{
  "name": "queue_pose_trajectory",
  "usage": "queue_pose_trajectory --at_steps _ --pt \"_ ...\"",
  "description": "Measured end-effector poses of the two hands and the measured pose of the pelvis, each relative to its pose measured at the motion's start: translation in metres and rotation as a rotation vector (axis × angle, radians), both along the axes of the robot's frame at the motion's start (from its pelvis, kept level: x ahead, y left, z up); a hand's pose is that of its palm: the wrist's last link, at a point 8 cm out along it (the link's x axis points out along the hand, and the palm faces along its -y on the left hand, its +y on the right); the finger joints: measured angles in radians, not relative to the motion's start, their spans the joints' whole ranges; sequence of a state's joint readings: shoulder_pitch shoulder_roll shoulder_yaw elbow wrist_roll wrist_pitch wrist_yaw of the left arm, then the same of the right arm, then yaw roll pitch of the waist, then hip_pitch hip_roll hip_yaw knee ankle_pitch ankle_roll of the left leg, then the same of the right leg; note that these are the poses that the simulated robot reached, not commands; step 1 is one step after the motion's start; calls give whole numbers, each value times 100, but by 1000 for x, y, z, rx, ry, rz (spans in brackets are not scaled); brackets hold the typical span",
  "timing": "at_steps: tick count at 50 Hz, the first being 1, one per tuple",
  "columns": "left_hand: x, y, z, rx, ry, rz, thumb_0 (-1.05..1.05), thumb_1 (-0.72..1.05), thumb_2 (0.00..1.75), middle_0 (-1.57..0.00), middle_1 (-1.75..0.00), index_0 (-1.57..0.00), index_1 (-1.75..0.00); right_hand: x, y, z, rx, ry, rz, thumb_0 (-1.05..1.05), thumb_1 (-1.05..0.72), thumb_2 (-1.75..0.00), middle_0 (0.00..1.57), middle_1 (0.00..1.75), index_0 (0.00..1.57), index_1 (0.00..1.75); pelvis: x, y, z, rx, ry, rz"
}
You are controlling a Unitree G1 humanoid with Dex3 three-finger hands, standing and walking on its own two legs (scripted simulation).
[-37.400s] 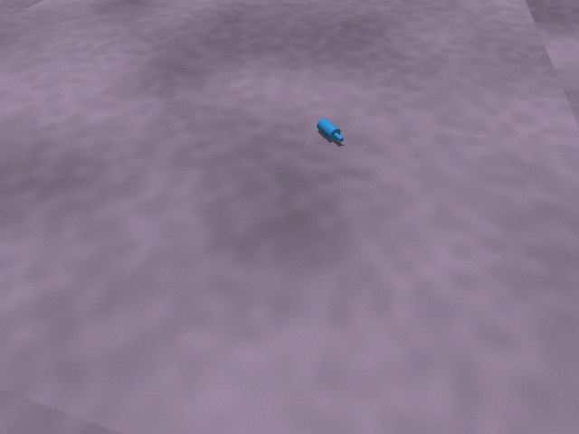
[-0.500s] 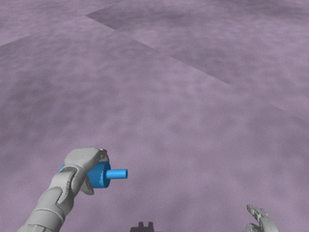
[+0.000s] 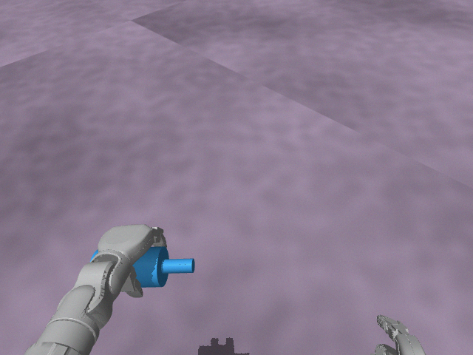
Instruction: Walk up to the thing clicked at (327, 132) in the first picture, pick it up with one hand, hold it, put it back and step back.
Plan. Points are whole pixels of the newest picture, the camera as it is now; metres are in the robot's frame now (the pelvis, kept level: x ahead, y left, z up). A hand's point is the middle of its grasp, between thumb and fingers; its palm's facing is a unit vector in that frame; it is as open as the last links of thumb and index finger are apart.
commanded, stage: hold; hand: left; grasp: from above
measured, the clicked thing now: (145, 266) +0.30 +0.21 -0.06
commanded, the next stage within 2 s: crouch in 0.10 s
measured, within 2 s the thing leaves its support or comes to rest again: neither
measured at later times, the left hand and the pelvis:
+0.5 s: hand (141, 275) +0.29 +0.23 -0.07, palm faces -0.49 -0.06 -0.87, open 10.1 cm; pelvis +0.00 -0.01 -0.01, yaw +1 degrees
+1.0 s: hand (164, 284) +0.36 +0.26 -0.31, palm faces -0.42 +0.04 -0.91, open 10.2 cm; pelvis -0.06 +0.01 -0.20, yaw +0 degrees
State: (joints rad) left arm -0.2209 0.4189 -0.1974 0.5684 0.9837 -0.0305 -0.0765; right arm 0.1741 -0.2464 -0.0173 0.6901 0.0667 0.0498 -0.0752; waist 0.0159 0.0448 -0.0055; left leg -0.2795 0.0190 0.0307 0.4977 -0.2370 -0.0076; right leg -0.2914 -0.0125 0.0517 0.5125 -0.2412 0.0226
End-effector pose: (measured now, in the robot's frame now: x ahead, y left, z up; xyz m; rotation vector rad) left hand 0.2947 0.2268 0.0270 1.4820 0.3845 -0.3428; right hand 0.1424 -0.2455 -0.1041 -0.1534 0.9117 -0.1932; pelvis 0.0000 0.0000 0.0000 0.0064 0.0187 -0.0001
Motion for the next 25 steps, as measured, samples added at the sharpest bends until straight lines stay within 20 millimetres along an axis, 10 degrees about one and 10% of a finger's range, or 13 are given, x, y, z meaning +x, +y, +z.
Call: queue_pose_trajectory --at_steps 16,25 --pt "8 -2 -4 -5 12 1 0 3 39 -66 -57 -69 -54 4 -4 1 1 15 -13 1 -90 -90 20 30 20 30 7 -1 1 1 6 1" --pt "4 3 -43 1 51 -13 0 1 45 -65 -60 -68 -57 -6 -12 -6 -32 72 1 1 -89 -90 20 30 20 30 1 -6 -7 0 61 17"
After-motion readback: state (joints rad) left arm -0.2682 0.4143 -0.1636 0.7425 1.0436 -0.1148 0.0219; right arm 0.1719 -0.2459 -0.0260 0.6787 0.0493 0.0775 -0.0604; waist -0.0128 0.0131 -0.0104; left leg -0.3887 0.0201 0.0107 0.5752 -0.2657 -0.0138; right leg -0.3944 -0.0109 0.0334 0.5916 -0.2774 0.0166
